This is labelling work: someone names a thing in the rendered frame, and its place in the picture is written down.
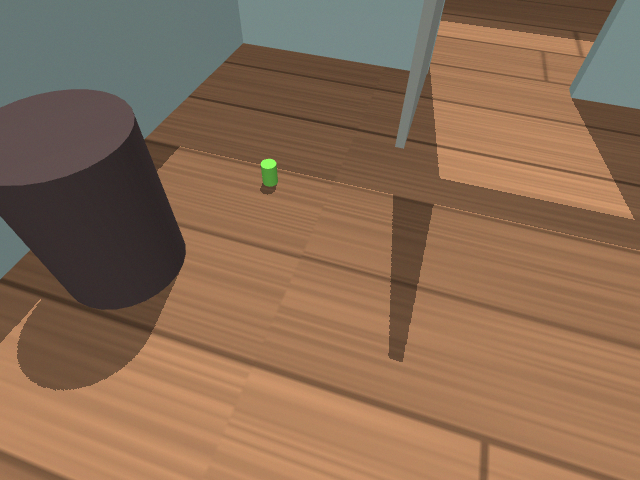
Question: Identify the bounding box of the can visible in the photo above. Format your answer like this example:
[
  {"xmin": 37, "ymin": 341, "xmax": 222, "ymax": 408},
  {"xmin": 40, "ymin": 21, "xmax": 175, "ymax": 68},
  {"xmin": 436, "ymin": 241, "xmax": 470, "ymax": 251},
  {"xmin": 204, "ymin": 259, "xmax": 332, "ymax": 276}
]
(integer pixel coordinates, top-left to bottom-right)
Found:
[{"xmin": 261, "ymin": 159, "xmax": 278, "ymax": 187}]

